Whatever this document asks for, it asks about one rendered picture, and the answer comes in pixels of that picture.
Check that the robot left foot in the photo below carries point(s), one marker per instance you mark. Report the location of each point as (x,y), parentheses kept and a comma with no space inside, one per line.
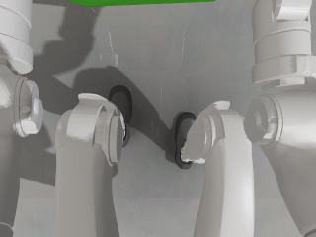
(121,97)

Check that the left robot upper arm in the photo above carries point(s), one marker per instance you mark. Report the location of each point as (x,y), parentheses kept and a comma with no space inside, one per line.
(21,114)

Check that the robot left shin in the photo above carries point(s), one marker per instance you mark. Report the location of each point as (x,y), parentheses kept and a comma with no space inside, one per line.
(84,99)

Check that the right robot upper arm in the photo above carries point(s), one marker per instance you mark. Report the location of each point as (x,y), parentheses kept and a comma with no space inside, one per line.
(284,125)

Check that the robot left forearm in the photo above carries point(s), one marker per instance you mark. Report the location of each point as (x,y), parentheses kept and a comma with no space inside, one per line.
(16,56)

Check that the robot right forearm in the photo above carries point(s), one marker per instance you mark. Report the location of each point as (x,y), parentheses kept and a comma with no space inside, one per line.
(282,45)

